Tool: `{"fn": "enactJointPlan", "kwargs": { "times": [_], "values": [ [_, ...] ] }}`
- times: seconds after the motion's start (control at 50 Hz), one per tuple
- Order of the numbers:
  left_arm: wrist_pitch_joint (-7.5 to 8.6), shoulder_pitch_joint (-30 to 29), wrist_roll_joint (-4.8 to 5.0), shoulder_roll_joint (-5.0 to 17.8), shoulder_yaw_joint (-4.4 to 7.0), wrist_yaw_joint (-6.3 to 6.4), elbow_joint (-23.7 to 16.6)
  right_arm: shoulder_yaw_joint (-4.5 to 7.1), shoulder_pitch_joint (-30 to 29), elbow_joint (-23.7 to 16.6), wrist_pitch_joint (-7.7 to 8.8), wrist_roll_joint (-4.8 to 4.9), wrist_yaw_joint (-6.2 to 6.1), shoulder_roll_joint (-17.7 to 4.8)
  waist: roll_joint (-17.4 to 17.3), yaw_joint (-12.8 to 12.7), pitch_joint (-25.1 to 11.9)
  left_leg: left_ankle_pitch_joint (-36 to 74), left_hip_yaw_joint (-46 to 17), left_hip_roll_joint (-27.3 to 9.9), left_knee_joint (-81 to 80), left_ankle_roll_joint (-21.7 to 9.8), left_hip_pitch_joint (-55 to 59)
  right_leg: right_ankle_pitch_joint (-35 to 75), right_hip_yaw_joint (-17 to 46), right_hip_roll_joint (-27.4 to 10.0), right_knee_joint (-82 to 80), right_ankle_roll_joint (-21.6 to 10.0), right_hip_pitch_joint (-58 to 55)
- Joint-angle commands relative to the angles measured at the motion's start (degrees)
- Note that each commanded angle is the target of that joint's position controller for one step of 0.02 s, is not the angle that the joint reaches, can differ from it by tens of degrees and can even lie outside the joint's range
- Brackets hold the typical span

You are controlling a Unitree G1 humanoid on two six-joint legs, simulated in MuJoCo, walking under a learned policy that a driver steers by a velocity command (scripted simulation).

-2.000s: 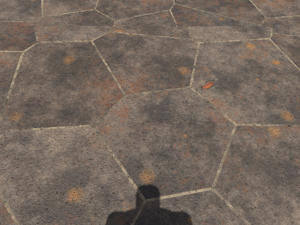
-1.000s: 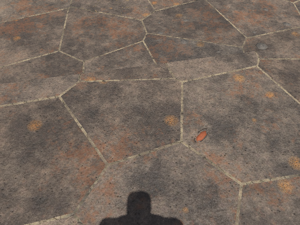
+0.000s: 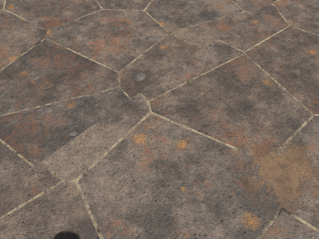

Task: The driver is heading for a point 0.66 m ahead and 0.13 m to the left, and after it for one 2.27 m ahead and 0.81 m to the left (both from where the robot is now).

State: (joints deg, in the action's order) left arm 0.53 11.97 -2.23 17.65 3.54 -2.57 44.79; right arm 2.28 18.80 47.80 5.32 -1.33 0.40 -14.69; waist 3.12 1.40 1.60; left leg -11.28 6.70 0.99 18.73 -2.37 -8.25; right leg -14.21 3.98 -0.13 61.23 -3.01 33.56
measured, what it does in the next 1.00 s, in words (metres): walks ahead, turning left: right foot, then left foot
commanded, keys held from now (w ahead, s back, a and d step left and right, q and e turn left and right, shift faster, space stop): w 0.30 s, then w+q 0.56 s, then q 0.14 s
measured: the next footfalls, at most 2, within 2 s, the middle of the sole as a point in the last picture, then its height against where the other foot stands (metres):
right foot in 0.24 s outside the picture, level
left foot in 0.78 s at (141, 224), level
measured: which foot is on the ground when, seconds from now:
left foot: down 0.00-0.24, up 0.26-0.76, down 0.78-1.00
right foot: up 0.00-0.22, down 0.24-0.80, up 0.82-1.00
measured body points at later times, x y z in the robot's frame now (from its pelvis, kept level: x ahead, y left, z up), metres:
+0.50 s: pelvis +0.25 -0.05 +0.00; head +0.27 -0.07 +0.45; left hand +0.29 +0.21 -0.12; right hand +0.32 -0.31 -0.14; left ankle +0.31 +0.10 -0.67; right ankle +0.23 -0.12 -0.75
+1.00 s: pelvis +0.51 +0.01 -0.01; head +0.54 +0.03 +0.44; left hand +0.56 +0.30 -0.13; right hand +0.65 -0.24 -0.13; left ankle +0.51 +0.06 -0.75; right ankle +0.57 -0.14 -0.66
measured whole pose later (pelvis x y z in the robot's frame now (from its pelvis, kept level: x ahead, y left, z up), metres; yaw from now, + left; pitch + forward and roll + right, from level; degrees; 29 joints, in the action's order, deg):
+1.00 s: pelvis +0.51 +0.01 -0.01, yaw +18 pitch +0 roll +0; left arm 2.8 9.1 -2.0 14.2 1.9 0.5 45.0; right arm 4.0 15.9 49.5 1.6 -0.3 0.5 -15.7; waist 0.9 0.4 4.7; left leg -9.7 0.1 8.1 22.8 -8.1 -13.0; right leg -18.9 2.0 -4.8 65.5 1.8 32.7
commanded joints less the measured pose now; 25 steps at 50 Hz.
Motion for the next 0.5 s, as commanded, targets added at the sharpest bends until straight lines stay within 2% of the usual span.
{"fn": "enactJointPlan", "kwargs": {
  "times": [0.02, 0.06, 0.1, 0.18, 0.2, 0.22, 0.24, 0.26, 0.28, 0.3, 0.32, 0.34, 0.38, 0.42, 0.5],
  "values": [
    [0.49, -1.7, -0.09, 0.7, -0.51, -0.58, -3.9, 1.11, 0.5, -1.5, 1.14, 0.17, 0.39, -5.7, -8.3, -1.2, 1.0, 13.6, -9.0, -14.0, -11.0, -7.6, 1.5, 5.8, 0.5, -1.5, -7.0, 1.0, 4.3],
    [0.86, -6.2, -0.06, -0.4, -1.39, -0.99, -5.2, 1.14, 1.2, -0.6, 0.94, 0.43, 0.5, -6.0, -8.4, -0.4, 1.4, 15.3, -5.6, -12.6, -11.0, -6.9, 0.7, 9.5, -2.6, -1.8, -15.4, 1.4, 1.1],
    [1.14, -10.3, -0.01, -1.0, -2.06, -1.25, -6.3, 1.34, 3.4, 0.6, 0.69, 0.57, 0.42, -7.1, -8.5, 0.7, 1.6, 17.0, -4.6, -12.9, -10.7, -6.7, 1.2, 10.1, -5.8, -1.9, -21.5, 1.1, -2.1],
    [1.67, -12.3, -0.21, 0.4, -2.08, -0.47, -7.0, 1.74, 7.1, 3.4, -0.44, 0.45, 0.15, -8.9, -8.9, 0.9, 1.9, 25.2, -5.4, -15.7, -6.3, -6.3, 7.4, 4.6, -8.2, -0.9, -28.0, -1.5, -5.7],
    [1.95, -10.1, -0.41, 0.7, -1.87, -0.14, -6.3, 1.78, 7.1, 3.8, -0.78, 0.48, 0.03, -9.3, -9.0, -0.3, 0.7, 32.2, -4.7, -15.6, -2.4, -5.9, 8.5, 2.7, -8.9, 0.5, -29.9, -2.4, -9.4],
    [2.5, -4.2, -0.75, 1.2, -1.45, 0.26, -4.2, 1.67, 7.0, 4.3, -1.17, 0.77, -0.05, -9.2, -7.7, -3.3, -2.3, 38.2, -2.8, -14.2, 5.5, -5.1, 8.1, 4.0, -9.6, 2.1, -34.0, -3.7, -17.4],
    [3.1, 4.9, -1.46, 3.2, -0.47, 0.88, -0.8, 1.16, 7.4, 4.2, -1.27, 0.92, -0.11, -7.9, -5.5, -6.7, -7.9, 34.9, -0.9, -11.8, 16.3, -3.9, 2.9, 4.3, -7.7, 1.3, -34.9, -5.2, -30.3],
    [3.35, 14.2, -2.6, 8.6, 0.98, 1.82, 0.6, -0.03, 7.0, 1.0, -1.04, 1.65, 0.16, -4.1, 2.8, -9.9, -16.1, 14.5, 1.5, -8.0, 34.8, -1.7, -11.7, -2.9, 10.5, -14.1, -36.7, -9.5, -46.6],
    [2.7, 15.5, -0.83, 12.8, 2.11, 2.35, 1.1, 0.01, 10.1, -0.1, -1.17, 1.46, 0.27, -2.6, 11.5, -7.8, -19.3, -20.5, -1.3, 0.8, 49.6, -0.6, -26.5, 0.1, 33.3, -25.2, -44.0, -15.1, -52.4],
    [2.42, 12.2, 1.12, 9.9, 1.73, 2.47, 1.2, 1.49, 4.8, 0.2, -1.79, 0.33, -0.18, -7.5, 3.2, -7.5, -12.5, -17.2, -7.7, -2.6, 52.8, -1.3, -31.4, 1.6, 27.8, -21.9, -43.8, -14.1, -47.6],
    [2.73, 7.9, 1.14, 6.4, 0.74, 2.45, 1.0, 1.2, 2.7, -0.4, -1.48, 0.9, 0.16, -6.0, 1.9, -5.3, -5.9, -12.5, -8.6, -4.3, 51.2, -1.7, -31.4, 5.6, 19.3, -19.4, -45.1, -12.3, -40.1],
    [3.18, 4.9, 0.92, 3.4, 0.0, 2.23, 0.8, 1.01, 2.7, 0.3, -1.52, 1.22, 0.36, -4.9, 0.4, -3.4, -3.2, -9.4, -8.9, -5.6, 47.6, -1.7, -28.5, 8.5, 13.4, -16.7, -47.4, -9.9, -34.2],
    [4.07, 2.6, 1.1, 0.8, -0.77, 2.44, 1.3, 0.97, 5.3, 2.2, -3.0, -0.05, 0.92, -3.5, 1.9, -0.7, -1.0, -6.4, -9.1, -6.3, 44.6, -0.6, -23.3, 11.4, 6.0, -13.4, -50.9, -7.1, -27.2],
    [5.17, 4.2, 1.2, 1.3, -0.56, 2.57, 2.5, 1.25, 4.5, 2.2, -3.9, -0.25, 1.6, -2.9, 1.4, 0.0, -0.7, -3.4, -9.1, -5.7, 44.6, -0.1, -23.6, 15.2, 2.7, -13.0, -52.8, -7.1, -26.4],
    [5.9, 7.3, 1.23, 1.6, -0.33, 2.76, 4.6, 1.41, -3.1, 0.1, -4.44, -0.22, 2.03, -2.3, 0.2, -0.9, 2.4, 4.7, -9.4, -6.2, 40.0, 0.9, -30.9, 17.1, -3.5, -12.7, -55.3, -6.8, -28.0]
  ]
}}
